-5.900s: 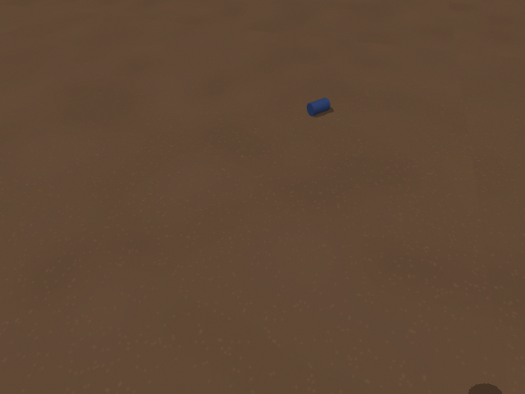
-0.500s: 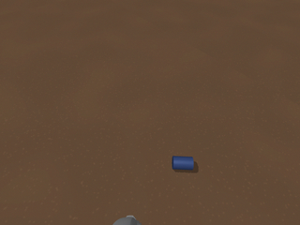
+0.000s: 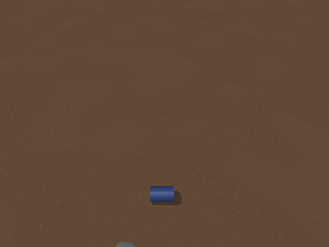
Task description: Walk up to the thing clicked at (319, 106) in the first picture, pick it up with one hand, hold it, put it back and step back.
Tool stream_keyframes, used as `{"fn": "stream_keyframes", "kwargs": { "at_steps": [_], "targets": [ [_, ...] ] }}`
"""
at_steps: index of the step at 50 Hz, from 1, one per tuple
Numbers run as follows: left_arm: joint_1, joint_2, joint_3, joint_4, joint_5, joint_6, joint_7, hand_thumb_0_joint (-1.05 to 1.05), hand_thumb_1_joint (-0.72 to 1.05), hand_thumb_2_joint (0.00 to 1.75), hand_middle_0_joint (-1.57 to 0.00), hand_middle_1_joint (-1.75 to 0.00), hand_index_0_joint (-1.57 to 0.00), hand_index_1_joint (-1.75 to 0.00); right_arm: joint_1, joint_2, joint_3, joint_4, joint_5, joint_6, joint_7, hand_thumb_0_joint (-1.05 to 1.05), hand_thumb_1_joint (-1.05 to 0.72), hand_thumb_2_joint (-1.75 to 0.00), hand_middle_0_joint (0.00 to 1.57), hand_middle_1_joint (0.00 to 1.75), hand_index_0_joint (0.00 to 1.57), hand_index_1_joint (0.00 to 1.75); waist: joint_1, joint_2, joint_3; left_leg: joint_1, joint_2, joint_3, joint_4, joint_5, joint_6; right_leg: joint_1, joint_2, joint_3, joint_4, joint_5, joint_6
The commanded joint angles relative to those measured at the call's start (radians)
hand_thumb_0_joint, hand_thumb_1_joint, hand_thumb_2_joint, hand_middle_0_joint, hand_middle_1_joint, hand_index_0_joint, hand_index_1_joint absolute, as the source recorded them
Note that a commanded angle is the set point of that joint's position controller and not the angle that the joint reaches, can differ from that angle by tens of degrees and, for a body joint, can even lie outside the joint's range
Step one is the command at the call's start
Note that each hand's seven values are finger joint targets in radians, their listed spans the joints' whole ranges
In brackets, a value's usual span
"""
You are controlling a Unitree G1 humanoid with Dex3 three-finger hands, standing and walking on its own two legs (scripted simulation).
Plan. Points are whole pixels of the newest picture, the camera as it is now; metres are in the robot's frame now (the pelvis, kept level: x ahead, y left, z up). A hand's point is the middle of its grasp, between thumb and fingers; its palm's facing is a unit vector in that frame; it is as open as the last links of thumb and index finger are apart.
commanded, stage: walk up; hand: left
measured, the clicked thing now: (161, 194) +0.54 +0.04 -0.69
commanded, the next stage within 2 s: none
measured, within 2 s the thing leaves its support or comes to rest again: neither
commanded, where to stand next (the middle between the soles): +0.20 -0.16 m, yaw +3 degrees
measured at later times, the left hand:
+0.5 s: hand (128, 242) +0.18 +0.12 -0.14, palm faces -0.05 -0.94 -0.34, open 7.4 cm
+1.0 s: hand (138, 245) +0.17 +0.09 -0.13, palm faces +0.06 -0.87 -0.49, open 7.4 cm
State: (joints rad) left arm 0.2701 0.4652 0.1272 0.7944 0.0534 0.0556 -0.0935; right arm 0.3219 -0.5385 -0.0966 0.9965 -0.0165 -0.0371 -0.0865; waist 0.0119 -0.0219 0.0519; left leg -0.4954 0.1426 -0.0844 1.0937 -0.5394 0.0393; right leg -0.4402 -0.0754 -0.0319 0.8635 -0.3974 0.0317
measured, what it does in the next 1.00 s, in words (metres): steps to the right: left foot, then right foot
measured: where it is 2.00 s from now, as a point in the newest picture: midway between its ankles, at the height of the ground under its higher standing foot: outside the picture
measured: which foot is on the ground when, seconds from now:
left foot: up 0.00-0.20, down 0.22-0.54, up 0.56-0.90, down 0.92-1.00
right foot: down 0.00-0.22, up 0.24-0.52, down 0.54-1.00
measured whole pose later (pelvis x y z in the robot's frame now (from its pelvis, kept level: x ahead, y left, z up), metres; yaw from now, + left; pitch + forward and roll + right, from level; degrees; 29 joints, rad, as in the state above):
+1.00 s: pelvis +0.12 -0.21 +0.00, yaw +5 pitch -1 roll +1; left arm 0.18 0.44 0.02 0.92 -0.01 -0.03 0.06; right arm 0.09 -0.41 -0.07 0.88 -0.02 0.00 0.03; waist 0.01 0.01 0.16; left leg -0.42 0.00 0.03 0.83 -0.39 0.02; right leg -0.43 -0.09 -0.01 0.92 -0.49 0.01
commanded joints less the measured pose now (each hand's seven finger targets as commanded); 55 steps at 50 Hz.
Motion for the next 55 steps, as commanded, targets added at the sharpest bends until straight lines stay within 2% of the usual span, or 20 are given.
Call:
{"fn": "stream_keyframes", "kwargs": {
  "at_steps": [1, 6, 9, 10, 11, 12, 13, 16, 25, 26, 27, 28, 33, 40, 44, 46, 48, 49, 53, 55],
  "targets": [
    [-0.006, 0.291, 0.072, -0.078, -0.004, -0.033, 0.038, 0.00, 0.90, 0.90, -0.20, -0.30, -0.20, -0.30, 0.017, -0.190, -0.018, -0.058, 0.022, -0.062, -0.011, 0.00, -0.90, -0.90, 0.20, 0.30, 0.20, 0.30, 0.027, -0.203, 0.061, -0.283, -0.043, 0.070, 0.069, 0.054, -0.001, 0.185, -0.201, 0.414, -0.500, -0.169, -0.264],
    [-0.024, 0.206, 0.028, -0.111, 0.006, -0.041, 0.038, 0.00, 0.90, 0.90, -0.20, -0.30, -0.20, -0.30, 0.105, -0.123, -0.004, -0.042, 0.016, -0.079, 0.008, 0.00, -0.90, -0.90, 0.20, 0.30, 0.20, 0.30, 0.017, -0.202, 0.009, -0.019, -0.097, 0.165, -0.236, 0.104, 0.007, 0.140, -0.166, 0.252, -0.422, 0.284, -0.292],
    [-0.090, 0.160, -0.004, -0.156, -0.008, -0.026, 0.033, 0.00, 0.90, 0.90, -0.20, -0.30, -0.20, -0.30, 0.262, -0.128, -0.020, -0.010, 0.015, -0.092, -0.009, 0.00, -0.90, -0.90, 0.20, 0.30, 0.20, 0.30, -0.075, -0.092, -0.073, 0.369, -0.123, 0.166, -0.552, 0.414, 0.015, 0.001, -0.080, 0.101, -0.187, 0.387, -0.217],
    [-0.068, 0.108, -0.023, -0.169, -0.016, -0.029, 0.032, 0.00, 0.90, 0.90, -0.20, -0.30, -0.20, -0.30, 0.324, -0.186, -0.043, -0.011, -0.006, -0.095, -0.025, 0.00, -0.90, -0.90, 0.20, 0.30, 0.20, 0.30, -0.115, 0.041, -0.123, 0.510, -0.022, -0.014, -0.633, 0.396, 0.041, -0.099, -0.029, 0.050, 0.003, 0.317, -0.150],
    [-0.024, 0.063, -0.030, -0.182, -0.011, -0.022, 0.036, 0.00, 0.90, 0.90, -0.20, -0.30, -0.20, -0.30, 0.310, -0.272, -0.066, -0.046, -0.024, -0.091, -0.042, 0.00, -0.90, -0.90, 0.20, 0.30, 0.20, 0.30, -0.082, 0.181, -0.128, 0.608, 0.250, -0.472, -0.700, 0.402, 0.134, -0.312, 0.077, 0.074, 0.173, -0.088, -0.073],
    [0.031, 0.180, 0.001, -0.158, 0.002, 0.007, 0.045, 0.00, 0.90, 0.90, -0.20, -0.30, -0.20, -0.30, 0.245, -0.325, -0.081, -0.089, 0.007, -0.082, -0.051, 0.00, -0.90, -0.90, 0.20, 0.30, 0.20, 0.30, -0.064, 0.028, -0.151, 0.523, 0.402, -0.656, -0.754, 0.204, 0.261, -0.312, 0.047, 0.167, 0.343, -0.184, -0.034],
    [0.036, 0.233, 0.014, -0.135, 0.007, 0.019, 0.049, 0.00, 0.90, 0.90, -0.20, -0.30, -0.20, -0.30, 0.171, -0.316, -0.081, -0.107, 0.026, -0.078, -0.050, 0.00, -0.90, -0.90, 0.20, 0.30, 0.20, 0.30, -0.047, -0.026, -0.108, 0.443, 0.404, -0.618, -0.757, 0.144, 0.297, -0.312, 0.029, 0.206, 0.440, -0.173, -0.034],
    [0.022, 0.215, 0.026, -0.113, 0.001, 0.012, 0.041, 0.00, 0.90, 0.90, -0.20, -0.30, -0.20, -0.30, 0.085, -0.221, -0.052, -0.120, 0.004, -0.085, -0.039, 0.00, -0.90, -0.90, 0.20, 0.30, 0.20, 0.30, -0.001, 0.035, 0.004, 0.229, 0.211, -0.264, -0.709, 0.180, 0.183, -0.233, -0.023, 0.219, 0.349, -0.037, -0.046],
    [0.148, 0.151, 0.024, 0.060, -0.041, -0.030, 0.055, 0.00, 0.90, 0.90, -0.20, -0.30, -0.20, -0.30, -0.102, -0.176, -0.018, -0.160, -0.029, -0.027, 0.048, 0.00, -0.90, -0.90, 0.20, 0.30, 0.20, 0.30, 0.060, 0.166, -0.048, -0.130, 0.007, 0.064, -0.442, -0.080, 0.103, 0.274, 0.086, -0.054, -0.152, 0.054, -0.013],
    [0.180, 0.166, 0.027, 0.074, -0.033, -0.040, 0.070, 0.00, 0.90, 0.90, -0.20, -0.30, -0.20, -0.30, -0.085, -0.111, 0.001, -0.160, -0.028, -0.011, 0.048, 0.00, -0.90, -0.90, 0.20, 0.30, 0.20, 0.30, 0.087, 0.022, -0.043, -0.160, -0.037, 0.117, -0.268, -0.101, 0.074, 0.282, 0.088, -0.028, -0.250, 0.000, -0.010],
    [0.182, 0.240, 0.039, 0.064, -0.016, -0.053, 0.085, 0.00, 0.90, 0.90, -0.20, -0.30, -0.20, -0.30, -0.078, -0.026, 0.026, -0.179, -0.017, -0.004, 0.049, 0.00, -0.90, -0.90, 0.20, 0.30, 0.20, 0.30, 0.100, -0.212, -0.015, -0.238, -0.105, 0.173, -0.017, -0.064, 0.023, 0.227, -0.090, 0.288, -0.437, -0.212, -0.067],
    [0.039, 0.325, 0.034, 0.015, -0.017, -0.064, 0.094, 0.00, 0.90, 0.90, -0.20, -0.30, -0.20, -0.30, -0.108, -0.043, 0.019, -0.192, -0.005, -0.003, 0.041, 0.00, -0.90, -0.90, 0.20, 0.30, 0.20, 0.30, 0.053, -0.240, 0.018, -0.252, -0.143, 0.025, 0.023, -0.041, -0.008, 0.088, -0.284, 0.685, -0.593, -0.269, -0.203],
    [-0.102, 0.267, 0.007, 0.043, -0.036, -0.100, 0.108, 0.00, 0.90, 0.90, -0.20, -0.30, -0.20, -0.30, 0.000, -0.112, 0.003, -0.062, 0.018, -0.003, 0.051, 0.00, -0.90, -0.90, 0.20, 0.30, 0.20, 0.30, -0.020, -0.180, -0.006, -0.064, -0.062, 0.050, -0.069, 0.059, 0.000, 0.096, -0.230, 0.393, -0.382, 0.171, -0.228],
    [0.020, 0.277, -0.004, 0.077, -0.058, -0.122, 0.161, 0.00, 0.90, 0.90, -0.20, -0.30, -0.20, -0.30, -0.135, -0.094, -0.016, -0.158, -0.012, 0.033, 0.082, 0.00, -0.90, -0.90, 0.20, 0.30, 0.20, 0.30, 0.031, -0.168, -0.093, -0.116, -0.079, 0.053, -0.142, 0.068, 0.002, 0.347, -0.293, 0.374, -0.228, 0.889, -0.274],
    [-0.035, 0.273, -0.020, 0.048, -0.060, -0.119, 0.173, 0.00, 0.90, 0.90, -0.20, -0.30, -0.20, -0.30, -0.145, -0.069, -0.028, -0.166, -0.010, 0.034, 0.096, 0.00, -0.90, -0.90, 0.20, 0.30, 0.20, 0.30, -0.003, -0.136, -0.115, 0.061, -0.111, 0.096, -0.310, 0.177, 0.008, 0.237, -0.239, 0.270, -0.171, 0.792, -0.229],
    [-0.063, 0.222, -0.042, 0.040, -0.065, -0.115, 0.166, 0.00, 0.90, 0.90, -0.20, -0.30, -0.20, -0.30, -0.084, -0.105, -0.046, -0.138, -0.011, 0.024, 0.094, 0.00, -0.90, -0.90, 0.20, 0.30, 0.20, 0.30, -0.046, -0.025, -0.163, 0.330, -0.085, 0.032, -0.443, 0.523, 0.052, 0.044, -0.125, 0.131, -0.062, 0.552, -0.126],
    [-0.103, 0.180, -0.051, 0.049, -0.069, -0.106, 0.173, 0.00, 0.90, 0.90, -0.20, -0.30, -0.20, -0.30, -0.103, -0.173, -0.058, -0.157, 0.008, 0.029, 0.096, 0.00, -0.90, -0.90, 0.20, 0.30, 0.20, 0.30, -0.075, 0.176, -0.198, 0.364, 0.162, -0.280, -0.512, 0.628, 0.256, -0.062, 0.042, -0.026, 0.106, -0.108, -0.042],
    [-0.110, 0.181, -0.052, 0.061, -0.063, -0.106, 0.171, 0.00, 0.90, 0.90, -0.20, -0.30, -0.20, -0.30, -0.118, -0.144, -0.053, -0.153, 0.007, 0.034, 0.097, 0.00, -0.90, -0.90, 0.20, 0.30, 0.20, 0.30, -0.067, 0.148, -0.171, 0.326, 0.172, -0.288, -0.534, 0.615, 0.276, -0.053, 0.040, 0.010, 0.123, -0.230, -0.042],
    [0.006, 0.150, -0.054, 0.137, -0.060, -0.132, 0.155, 0.00, 0.90, 0.90, -0.20, -0.30, -0.20, -0.30, -0.289, -0.093, -0.012, -0.166, 0.018, 0.047, 0.088, 0.00, -0.90, -0.90, 0.20, 0.30, 0.20, 0.30, 0.040, 0.131, -0.120, 0.170, 0.035, -0.070, -0.386, 0.653, 0.129, 0.176, 0.043, 0.008, -0.249, 0.126, -0.050],
    [-0.009, 0.279, -0.026, 0.141, -0.034, -0.143, 0.159, 0.00, 0.90, 0.90, -0.20, -0.30, -0.20, -0.30, -0.298, -0.033, 0.010, -0.174, 0.025, 0.055, 0.090, 0.00, -0.90, -0.90, 0.20, 0.30, 0.20, 0.30, 0.036, -0.090, -0.085, 0.000, -0.109, 0.035, -0.194, 0.338, 0.004, 0.202, -0.220, 0.442, -0.411, 0.211, -0.185]
  ]
}}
